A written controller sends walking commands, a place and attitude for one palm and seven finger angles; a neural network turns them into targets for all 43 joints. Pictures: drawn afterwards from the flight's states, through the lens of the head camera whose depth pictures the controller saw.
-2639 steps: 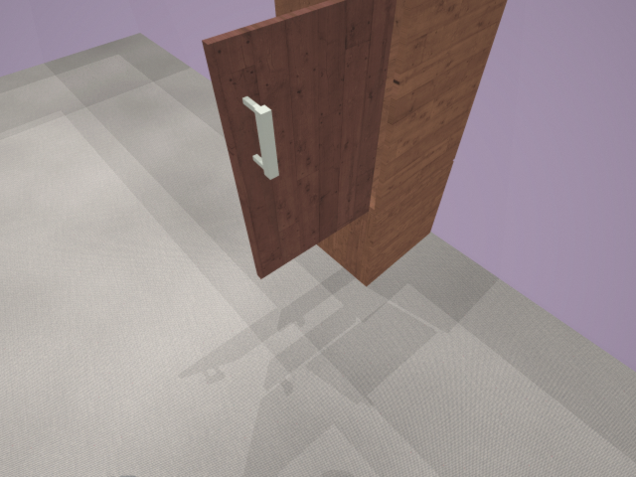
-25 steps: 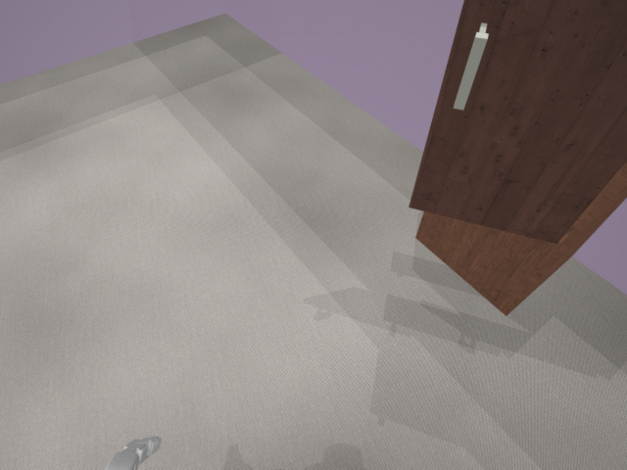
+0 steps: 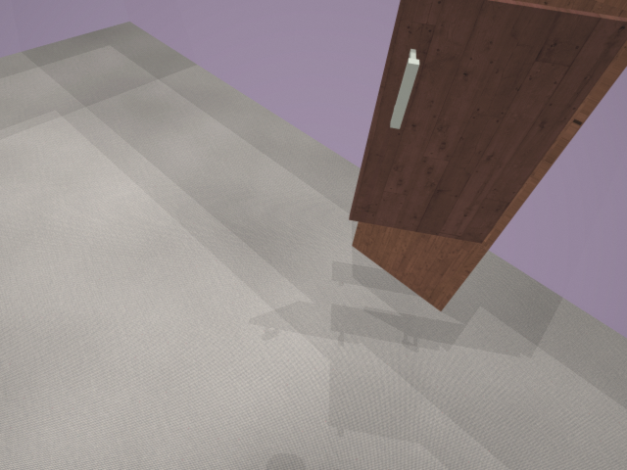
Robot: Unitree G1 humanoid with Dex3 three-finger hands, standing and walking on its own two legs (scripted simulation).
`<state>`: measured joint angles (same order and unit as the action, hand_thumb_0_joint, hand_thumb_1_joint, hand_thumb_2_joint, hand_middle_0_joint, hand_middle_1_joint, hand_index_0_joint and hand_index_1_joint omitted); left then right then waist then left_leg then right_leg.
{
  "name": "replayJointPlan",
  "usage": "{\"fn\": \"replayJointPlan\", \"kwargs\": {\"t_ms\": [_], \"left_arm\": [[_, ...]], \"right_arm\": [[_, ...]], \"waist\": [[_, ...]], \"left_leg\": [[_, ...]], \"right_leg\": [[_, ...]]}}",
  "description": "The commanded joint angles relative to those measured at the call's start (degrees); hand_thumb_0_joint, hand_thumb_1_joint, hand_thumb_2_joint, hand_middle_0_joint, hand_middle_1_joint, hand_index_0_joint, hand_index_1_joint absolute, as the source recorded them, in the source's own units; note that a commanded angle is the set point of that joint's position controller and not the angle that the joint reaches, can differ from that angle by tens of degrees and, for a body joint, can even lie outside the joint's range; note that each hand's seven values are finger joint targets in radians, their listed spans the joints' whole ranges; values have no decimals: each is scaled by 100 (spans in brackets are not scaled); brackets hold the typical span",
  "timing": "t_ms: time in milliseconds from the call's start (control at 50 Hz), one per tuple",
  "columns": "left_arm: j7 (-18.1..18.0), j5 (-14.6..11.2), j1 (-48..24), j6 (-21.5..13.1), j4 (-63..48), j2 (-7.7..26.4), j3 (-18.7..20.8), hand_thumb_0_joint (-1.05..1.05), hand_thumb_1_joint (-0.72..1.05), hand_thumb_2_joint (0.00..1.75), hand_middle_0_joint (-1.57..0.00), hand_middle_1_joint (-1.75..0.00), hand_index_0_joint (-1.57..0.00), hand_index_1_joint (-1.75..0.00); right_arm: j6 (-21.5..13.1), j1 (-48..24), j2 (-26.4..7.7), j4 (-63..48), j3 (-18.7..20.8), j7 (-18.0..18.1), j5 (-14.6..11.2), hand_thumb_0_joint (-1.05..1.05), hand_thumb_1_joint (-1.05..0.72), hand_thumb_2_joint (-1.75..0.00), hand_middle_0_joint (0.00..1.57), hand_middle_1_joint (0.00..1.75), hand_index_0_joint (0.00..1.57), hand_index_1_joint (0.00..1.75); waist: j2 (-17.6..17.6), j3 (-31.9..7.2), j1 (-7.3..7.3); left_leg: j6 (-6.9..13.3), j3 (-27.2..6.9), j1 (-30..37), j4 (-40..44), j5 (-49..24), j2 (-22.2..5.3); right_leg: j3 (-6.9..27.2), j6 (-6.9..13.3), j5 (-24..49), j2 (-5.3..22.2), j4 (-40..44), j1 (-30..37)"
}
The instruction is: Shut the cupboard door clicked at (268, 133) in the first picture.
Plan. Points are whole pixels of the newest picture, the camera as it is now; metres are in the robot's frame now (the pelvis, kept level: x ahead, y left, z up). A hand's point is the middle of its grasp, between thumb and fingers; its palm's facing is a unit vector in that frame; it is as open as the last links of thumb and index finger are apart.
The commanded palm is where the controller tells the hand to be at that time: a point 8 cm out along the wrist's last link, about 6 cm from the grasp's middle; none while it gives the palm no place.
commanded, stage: take the last steps up to it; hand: left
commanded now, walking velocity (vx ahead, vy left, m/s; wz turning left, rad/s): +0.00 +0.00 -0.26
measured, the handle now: (403, 89) +0.76 -0.12 +0.09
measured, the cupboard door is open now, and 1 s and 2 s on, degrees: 33 33 33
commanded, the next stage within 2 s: come to a stop and stand still in 0.98 s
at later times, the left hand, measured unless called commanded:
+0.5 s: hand out of the picture +0.09 +0.13 -0.16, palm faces -0.09 -0.98 -0.19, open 7.4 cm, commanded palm none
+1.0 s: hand (277, 328) +0.36 +0.08 -0.15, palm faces -0.24 -0.95 -0.19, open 7.4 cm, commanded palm none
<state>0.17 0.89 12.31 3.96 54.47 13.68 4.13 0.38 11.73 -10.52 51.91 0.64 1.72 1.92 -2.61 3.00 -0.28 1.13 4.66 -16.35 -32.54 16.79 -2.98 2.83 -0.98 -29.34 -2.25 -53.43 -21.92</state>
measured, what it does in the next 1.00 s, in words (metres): walks ahead: right foot, then left foot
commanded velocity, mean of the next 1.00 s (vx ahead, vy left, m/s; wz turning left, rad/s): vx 0.24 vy -0.14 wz -0.16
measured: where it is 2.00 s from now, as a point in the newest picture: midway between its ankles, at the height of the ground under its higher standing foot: (334, 461)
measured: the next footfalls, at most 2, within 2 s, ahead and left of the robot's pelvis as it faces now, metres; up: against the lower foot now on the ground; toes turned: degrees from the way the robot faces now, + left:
right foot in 0.28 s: +0.02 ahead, -0.14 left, +0.00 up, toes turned -8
left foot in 0.66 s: +0.26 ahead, +0.04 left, +0.00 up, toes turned -1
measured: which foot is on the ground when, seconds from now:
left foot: down 0.00-0.28, up 0.30-0.64, down 0.66-1.00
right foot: up 0.00-0.26, down 0.28-0.66, up 0.68-1.00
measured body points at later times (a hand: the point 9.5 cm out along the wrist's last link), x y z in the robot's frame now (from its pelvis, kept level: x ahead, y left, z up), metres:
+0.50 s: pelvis +0.06 -0.05 +0.01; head +0.08 -0.05 +0.46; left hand +0.10 +0.18 -0.15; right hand +0.06 -0.32 -0.14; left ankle +0.10 +0.07 -0.67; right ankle -0.02 -0.13 -0.73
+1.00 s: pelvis +0.23 -0.10 +0.01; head +0.26 -0.09 +0.46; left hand +0.37 +0.13 -0.14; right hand +0.13 -0.31 -0.13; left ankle +0.22 +0.04 -0.73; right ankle +0.28 -0.29 -0.68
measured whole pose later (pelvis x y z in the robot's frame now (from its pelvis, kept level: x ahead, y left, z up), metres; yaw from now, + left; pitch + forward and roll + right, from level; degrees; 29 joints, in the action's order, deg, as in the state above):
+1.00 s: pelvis +0.23 -0.10 +0.01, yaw -13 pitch +1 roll -2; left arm 2.3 1.6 8.7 2.0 56.1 13.3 4.3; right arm -1.5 20.9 -8.6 60.4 2.7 0.8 2.3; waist 0.1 3.3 2.7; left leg -1.7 10.6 -7.0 -22.0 14.7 -7.5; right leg -1.4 -1.2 -9.3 5.8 -45.6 -31.6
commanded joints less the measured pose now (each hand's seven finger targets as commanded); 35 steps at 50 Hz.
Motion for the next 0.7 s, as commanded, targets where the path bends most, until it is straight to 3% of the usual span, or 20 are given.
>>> {"fn": "replayJointPlan", "kwargs": {"t_ms": [0, 100, 160, 200, 220, 240, 260, 280, 300, 320, 380, 420, 500, 540, 580, 600, 620, 640, 660, 680], "left_arm": [[67, 20, -22, -115, -414, 339, 97, 0, 90, 90, -20, -30, -20, -30], [79, 15, -220, -127, -403, 132, 14, 0, 90, 90, -20, -30, -20, -30], [153, 41, -245, -129, -383, 147, 20, 0, 90, 90, -20, -30, -20, -30], [213, 64, -29, -168, -277, 218, 50, 0, 90, 90, -20, -30, -20, -30], [225, 68, 299, -201, -171, 291, 98, 0, 90, 90, -20, -30, -20, -30], [202, 96, 685, -261, -28, 554, 167, 0, 90, 90, -20, -30, -20, -30], [113, 141, 1051, -334, 98, 1094, 261, 0, 90, 90, -20, -30, -20, -30], [31, 60, 1229, -327, 124, 1222, 267, 0, 90, 90, -20, -30, -20, -30], [9, 51, 1084, -316, 60, 1090, 230, 0, 90, 90, -20, -30, -20, -30], [-34, 69, 788, -377, 45, 874, 226, 0, 90, 90, -20, -30, -20, -30], [-27, 39, 417, -524, 12, 498, 81, 0, 90, 90, -20, -30, -20, -30], [-25, 32, 428, -599, 66, 520, 62, 0, 90, 90, -20, -30, -20, -30], [-42, 67, 743, -623, 316, 563, 48, 0, 90, 90, -20, -30, -20, -30], [-34, 71, 669, -590, 362, 618, 66, 0, 90, 90, -20, -30, -20, -30], [-12, 23, 508, -581, 387, 633, 68, 0, 90, 90, -20, -30, -20, -30], [-2, -5, 505, -571, 404, 520, 62, 0, 90, 90, -20, -30, -20, -30], [42, -52, 809, -549, 336, 249, 37, 0, 90, 90, -20, -30, -20, -30], [86, -51, 837, -536, 159, 154, -49, 0, 90, 90, -20, -30, -20, -30], [86, 39, 533, -489, 73, 402, -2, 0, 90, 90, -20, -30, -20, -30], [104, 95, 380, -472, 96, 376, 37, 0, 90, 90, -20, -30, -20, -30]], "right_arm": [[-92, 190, -1126, -229, 246, 122, 5, 0, -90, -90, 20, 30, 20, 30], [-56, 628, -1170, 59, 339, 90, 9, 0, -90, -90, 20, 30, 20, 30], [-34, 668, -1349, 141, 430, 49, 37, 0, -90, -90, 20, 30, 20, 30], [-32, 537, -1380, 179, 474, 18, 15, 0, -90, -90, 20, 30, 20, 30], [-38, 434, -1352, 181, 478, 10, 2, 0, -90, -90, 20, 30, 20, 30], [-52, 373, -1146, 167, 454, -13, -35, 0, -90, -90, 20, 30, 20, 30], [-76, 124, -668, -39, 336, -39, -101, 0, -90, -90, 20, 30, 20, 30], [-58, -490, -858, -255, 324, -57, -35, 0, -90, -90, 20, 30, 20, 30], [-64, -611, -854, -303, 344, -111, -26, 0, -90, -90, 20, 30, 20, 30], [-66, -475, -831, -166, 376, -91, -24, 0, -90, -90, 20, 30, 20, 30], [-71, -116, -786, 65, 397, -156, 10, 0, -90, -90, 20, 30, 20, 30], [-79, -40, -638, 90, 382, -196, 2, 0, -90, -90, 20, 30, 20, 30], [-172, -343, -546, -43, 342, -182, -21, 0, -90, -90, 20, 30, 20, 30], [-224, -245, -553, -34, 321, -148, -37, 0, -90, -90, 20, 30, 20, 30], [-285, 375, -660, 216, 350, -70, -20, 0, -90, -90, 20, 30, 20, 30], [-331, 1094, -854, 464, 405, -31, 13, 0, -90, -90, 20, 30, 20, 30], [-371, 1841, -1479, 616, 546, 47, 99, 0, -90, -90, 20, 30, 20, 30], [-351, 2246, -1864, 692, 571, 98, 108, 0, -90, -90, 20, 30, 20, 30], [-287, 1939, -1830, 624, 545, 102, 51, 0, -90, -90, 20, 30, 20, 30], [-288, 1448, -1525, 475, 489, 84, 44, 0, -90, -90, 20, 30, 20, 30]], "waist": [[1296, -321, 23], [1300, -552, 237], [1294, -482, 290], [1142, -426, 136], [908, -372, -46], [160, -408, -233], [-1708, -219, -427], [-1471, 218, -639], [-754, 482, -499], [-1057, 551, -292], [-531, 453, 75], [-273, 272, 161], [-264, 64, 28], [-284, -9, 94], [-37, -188, 433], [214, -581, 699], [1428, -1177, 890], [2198, -1378, 896], [1350, -896, 787], [1018, -451, 570]], "left_leg": [[739, -1012, 672, 1352, -2823, -1435], [730, -796, 1044, 1265, -2472, -1461], [691, -991, 797, 1522, -409, -1673], [525, -913, 309, 1385, 675, -1599], [356, -666, -57, 1033, 924, -1417], [104, -194, -771, 202, 1238, -1004], [-283, 642, -2095, -1334, 1886, -101], [-262, 83, -2586, -2432, 2019, -30], [-218, -178, -2755, -2837, 1565, -157], [-238, -294, -2828, -3001, 1233, -268], [-340, -236, -2273, -2989, 457, -323], [-377, -106, -2055, -2659, 128, -281], [-341, 70, -1935, -1517, 141, -232], [-265, 158, -1479, -899, 165, -158], [-212, 442, -248, -99, -368, 106], [-204, 231, 1023, 358, -846, 16], [281, -1789, 2384, 757, -564, -1353], [877, -3673, 2876, 1615, -218, -2714], [1104, -3702, 2157, 1877, 447, -2909], [902, -3186, 1350, 2068, 953, -2567]], "right_leg": [[-165, -87, 154, 303, -578, -428], [-524, -74, 268, 233, 649, -19], [-649, 36, 254, 186, 1219, 257], [-738, 112, 784, 124, 2133, 947], [-738, 170, 1101, 83, 2821, 1506], [-155, 342, 703, 462, 3577, 2279], [1898, 949, -16, 1755, 4410, 2815], [2552, 1462, 44, 2259, 4620, 2232], [2122, 1544, -230, 2165, 4676, 1982], [2128, 1520, -130, 1907, 4626, 1909], [963, 1416, 1142, 1485, 4397, 1548], [627, 1383, 1793, 1345, 4341, 1578], [618, 1431, 2941, 1375, 3995, 2176], [583, 1381, 3355, 1345, 3746, 2186], [334, 1202, 4136, 1090, 2959, 1813], [143, 993, 3953, 811, 1902, 1249], [-190, 610, 2180, 241, 460, 7], [-290, 432, -299, -207, -1265, -1087], [217, 491, -223, 176, -1971, -1312], [190, 442, 271, 375, -2145, -1423]]}}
